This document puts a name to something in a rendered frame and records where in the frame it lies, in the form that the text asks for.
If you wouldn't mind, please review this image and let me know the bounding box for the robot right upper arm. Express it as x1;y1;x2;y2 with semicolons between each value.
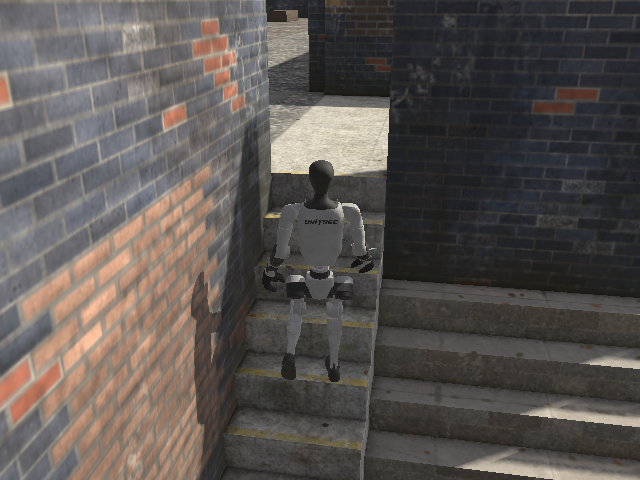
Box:
342;203;367;256

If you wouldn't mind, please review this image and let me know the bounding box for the right robot hand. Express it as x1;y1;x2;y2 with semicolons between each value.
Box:
351;254;374;273

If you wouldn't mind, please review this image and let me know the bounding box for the right robot forearm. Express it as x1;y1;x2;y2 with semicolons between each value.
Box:
357;241;372;265

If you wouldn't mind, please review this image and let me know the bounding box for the robot head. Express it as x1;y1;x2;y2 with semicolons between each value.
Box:
304;160;338;210

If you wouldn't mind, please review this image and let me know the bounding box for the left robot hand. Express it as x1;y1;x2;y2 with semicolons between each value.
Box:
262;270;285;292

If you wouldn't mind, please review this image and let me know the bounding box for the robot left upper arm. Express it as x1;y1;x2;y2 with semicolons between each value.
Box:
274;203;300;259

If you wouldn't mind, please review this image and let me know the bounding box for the left robot forearm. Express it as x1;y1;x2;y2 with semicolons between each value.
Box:
265;244;284;277

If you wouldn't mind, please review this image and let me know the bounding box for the robot left thigh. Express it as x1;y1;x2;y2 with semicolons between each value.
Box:
286;275;306;317

